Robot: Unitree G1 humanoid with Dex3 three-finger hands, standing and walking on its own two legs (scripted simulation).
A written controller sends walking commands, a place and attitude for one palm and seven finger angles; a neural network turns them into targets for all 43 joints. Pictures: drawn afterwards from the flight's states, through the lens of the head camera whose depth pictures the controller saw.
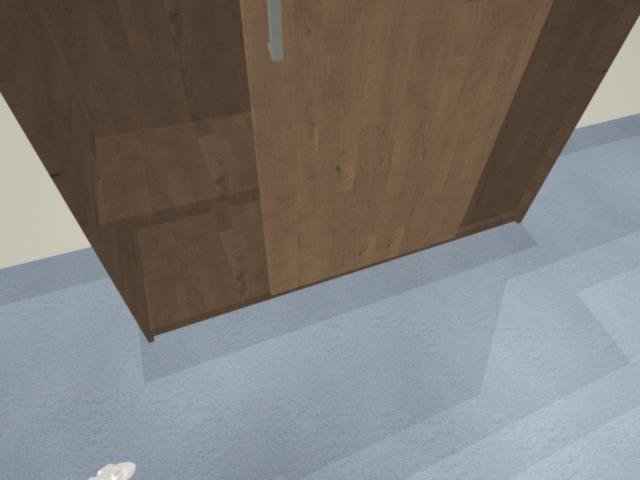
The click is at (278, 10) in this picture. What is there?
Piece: wardrobe's sliding door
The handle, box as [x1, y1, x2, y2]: [267, 0, 282, 60]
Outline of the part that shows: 267,0 270,42 267,43 270,51 270,57 273,60 282,59 280,0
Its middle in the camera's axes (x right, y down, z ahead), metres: -0.10 -0.43 +0.74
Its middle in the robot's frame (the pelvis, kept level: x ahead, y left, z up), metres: +0.86 +0.15 +0.23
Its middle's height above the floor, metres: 1.00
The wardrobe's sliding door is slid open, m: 0.43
